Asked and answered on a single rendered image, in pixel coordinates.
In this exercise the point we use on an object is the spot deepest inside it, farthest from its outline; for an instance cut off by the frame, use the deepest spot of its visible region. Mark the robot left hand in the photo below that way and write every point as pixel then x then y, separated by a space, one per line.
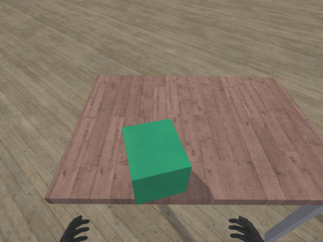
pixel 71 230

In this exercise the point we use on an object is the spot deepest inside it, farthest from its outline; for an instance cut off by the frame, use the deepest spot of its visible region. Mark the carton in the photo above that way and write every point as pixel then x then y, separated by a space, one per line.
pixel 159 166

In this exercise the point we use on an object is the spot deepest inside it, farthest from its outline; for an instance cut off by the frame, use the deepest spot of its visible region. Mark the table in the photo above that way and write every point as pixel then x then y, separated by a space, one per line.
pixel 247 140

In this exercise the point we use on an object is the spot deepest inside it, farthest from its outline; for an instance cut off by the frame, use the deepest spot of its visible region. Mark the robot right hand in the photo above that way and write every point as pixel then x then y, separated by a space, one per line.
pixel 249 231

